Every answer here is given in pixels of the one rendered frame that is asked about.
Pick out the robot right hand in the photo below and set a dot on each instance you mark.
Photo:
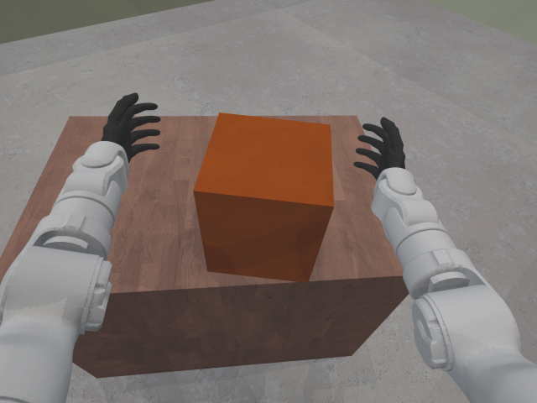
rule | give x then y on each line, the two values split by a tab
391	149

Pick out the robot right upper arm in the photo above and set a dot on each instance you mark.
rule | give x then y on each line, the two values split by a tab
468	333

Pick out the pedestal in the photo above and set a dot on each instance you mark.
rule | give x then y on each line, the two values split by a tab
167	313

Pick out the left robot forearm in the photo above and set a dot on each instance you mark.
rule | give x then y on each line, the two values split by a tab
85	210

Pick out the right robot forearm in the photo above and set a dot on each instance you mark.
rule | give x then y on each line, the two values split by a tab
430	260

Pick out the carton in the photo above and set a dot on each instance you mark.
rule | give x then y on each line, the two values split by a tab
264	196

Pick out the robot left hand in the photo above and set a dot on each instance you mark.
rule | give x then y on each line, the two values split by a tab
120	125

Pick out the robot left upper arm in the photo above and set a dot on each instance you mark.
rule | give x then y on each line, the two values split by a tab
55	296

